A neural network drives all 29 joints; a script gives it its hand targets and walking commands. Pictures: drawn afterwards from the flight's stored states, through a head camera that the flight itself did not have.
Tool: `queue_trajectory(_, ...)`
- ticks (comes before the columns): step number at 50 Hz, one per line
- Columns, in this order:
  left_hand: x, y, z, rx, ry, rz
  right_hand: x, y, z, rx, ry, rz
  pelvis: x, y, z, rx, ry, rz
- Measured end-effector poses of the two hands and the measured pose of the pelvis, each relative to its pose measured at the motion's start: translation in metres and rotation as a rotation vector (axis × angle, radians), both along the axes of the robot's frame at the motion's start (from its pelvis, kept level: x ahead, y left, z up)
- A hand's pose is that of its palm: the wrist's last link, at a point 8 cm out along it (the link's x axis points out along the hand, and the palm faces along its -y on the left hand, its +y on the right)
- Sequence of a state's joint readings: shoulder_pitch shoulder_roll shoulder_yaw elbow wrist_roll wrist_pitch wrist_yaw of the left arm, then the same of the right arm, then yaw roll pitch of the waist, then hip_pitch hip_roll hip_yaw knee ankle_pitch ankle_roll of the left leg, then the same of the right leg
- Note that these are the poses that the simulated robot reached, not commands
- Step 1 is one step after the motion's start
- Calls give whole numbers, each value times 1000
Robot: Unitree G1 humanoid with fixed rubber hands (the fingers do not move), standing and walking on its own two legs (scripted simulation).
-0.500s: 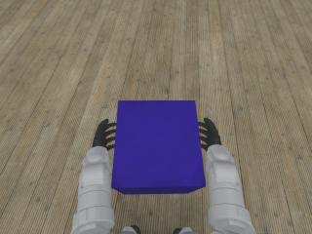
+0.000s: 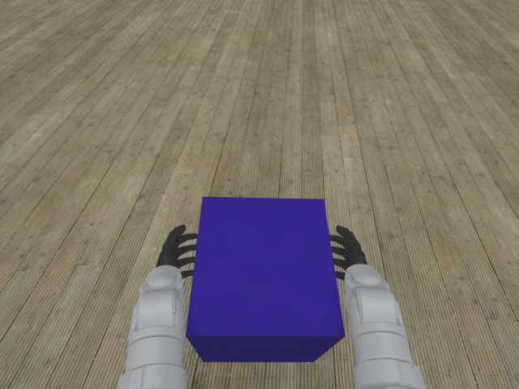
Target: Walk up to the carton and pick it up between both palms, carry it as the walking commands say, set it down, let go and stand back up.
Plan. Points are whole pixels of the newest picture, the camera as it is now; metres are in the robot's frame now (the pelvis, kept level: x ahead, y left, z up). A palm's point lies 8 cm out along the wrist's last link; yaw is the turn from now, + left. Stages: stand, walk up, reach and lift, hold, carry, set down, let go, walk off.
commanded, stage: reach and lift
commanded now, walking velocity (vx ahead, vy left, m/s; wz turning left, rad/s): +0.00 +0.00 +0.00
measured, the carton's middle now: (261, 284) +0.34 +0.00 -0.06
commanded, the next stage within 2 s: hold in 1.22 s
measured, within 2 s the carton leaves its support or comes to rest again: neither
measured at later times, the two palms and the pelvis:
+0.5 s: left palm (161, 267) +0.30 +0.15 +0.06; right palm (362, 267) +0.30 -0.15 +0.06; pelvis +0.00 +0.00 +0.00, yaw +0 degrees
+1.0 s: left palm (162, 267) +0.30 +0.15 +0.06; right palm (362, 268) +0.30 -0.15 +0.06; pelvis +0.00 +0.01 +0.00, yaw +0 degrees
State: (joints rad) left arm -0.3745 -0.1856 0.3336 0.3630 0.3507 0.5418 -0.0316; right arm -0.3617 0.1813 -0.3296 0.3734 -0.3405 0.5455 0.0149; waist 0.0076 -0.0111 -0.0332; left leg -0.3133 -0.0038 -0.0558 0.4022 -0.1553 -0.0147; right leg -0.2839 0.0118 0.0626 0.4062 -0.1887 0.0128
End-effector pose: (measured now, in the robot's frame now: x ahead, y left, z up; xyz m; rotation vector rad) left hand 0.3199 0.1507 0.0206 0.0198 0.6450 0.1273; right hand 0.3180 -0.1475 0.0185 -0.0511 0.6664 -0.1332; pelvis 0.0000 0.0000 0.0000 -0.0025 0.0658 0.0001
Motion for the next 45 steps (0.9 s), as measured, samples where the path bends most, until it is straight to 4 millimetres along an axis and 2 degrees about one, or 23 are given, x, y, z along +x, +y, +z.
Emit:
queue_trajectory(9, -8, 0, 24, -1, -20, -1, -7, 0, 24, -5, -16, 0, 3, -1, 3, 1, -99, 2)
queue_trajectory(18, -15, 0, 40, 1, -23, 6, -14, 1, 39, 1, -19, -5, 2, 0, 4, 2, -173, 3)
queue_trajectory(45, -13, 0, 41, 27, -8, -8, -18, 2, 38, 0, -7, -21, 2, 6, 4, 4, -186, -3)
